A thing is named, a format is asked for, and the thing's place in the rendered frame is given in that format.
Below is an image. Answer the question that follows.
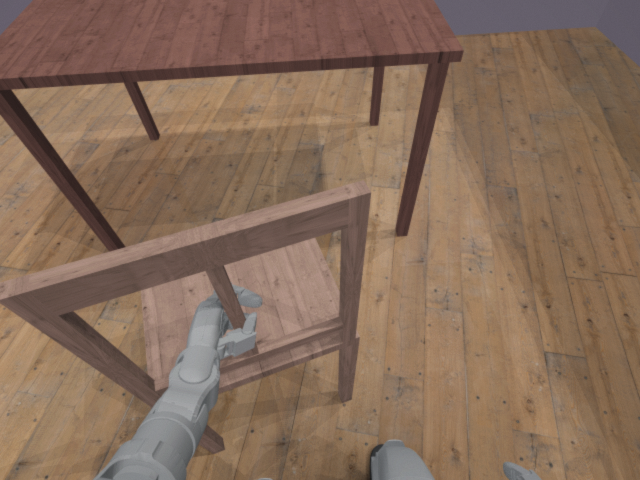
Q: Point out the left robot forearm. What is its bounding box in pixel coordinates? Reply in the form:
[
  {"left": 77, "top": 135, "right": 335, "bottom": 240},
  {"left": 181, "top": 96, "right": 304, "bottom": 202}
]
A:
[{"left": 93, "top": 345, "right": 220, "bottom": 480}]

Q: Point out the chair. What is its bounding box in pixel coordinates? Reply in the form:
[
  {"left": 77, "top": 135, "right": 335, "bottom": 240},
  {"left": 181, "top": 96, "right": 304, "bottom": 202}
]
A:
[{"left": 0, "top": 180, "right": 371, "bottom": 454}]

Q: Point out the robot right shin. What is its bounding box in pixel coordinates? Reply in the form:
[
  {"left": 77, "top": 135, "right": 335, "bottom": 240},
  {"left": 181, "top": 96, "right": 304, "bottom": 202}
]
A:
[{"left": 378, "top": 440, "right": 405, "bottom": 452}]

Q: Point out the robot right thigh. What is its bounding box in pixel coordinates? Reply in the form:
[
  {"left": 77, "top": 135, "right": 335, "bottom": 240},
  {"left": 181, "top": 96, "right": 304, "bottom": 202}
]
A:
[{"left": 371, "top": 446, "right": 435, "bottom": 480}]

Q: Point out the left robot hand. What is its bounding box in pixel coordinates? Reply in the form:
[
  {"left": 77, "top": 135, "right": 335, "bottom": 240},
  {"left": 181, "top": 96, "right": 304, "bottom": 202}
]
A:
[{"left": 186, "top": 282, "right": 262, "bottom": 360}]

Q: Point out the table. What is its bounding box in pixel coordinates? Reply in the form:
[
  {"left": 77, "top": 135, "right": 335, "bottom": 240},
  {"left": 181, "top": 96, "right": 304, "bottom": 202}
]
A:
[{"left": 0, "top": 0, "right": 464, "bottom": 252}]

